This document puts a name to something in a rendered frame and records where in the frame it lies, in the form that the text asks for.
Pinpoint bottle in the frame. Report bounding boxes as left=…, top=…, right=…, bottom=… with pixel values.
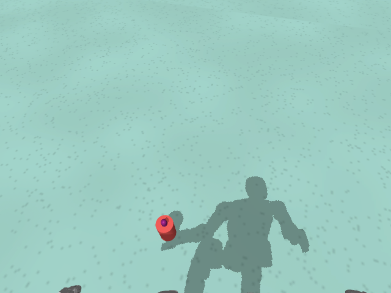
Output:
left=156, top=215, right=176, bottom=241

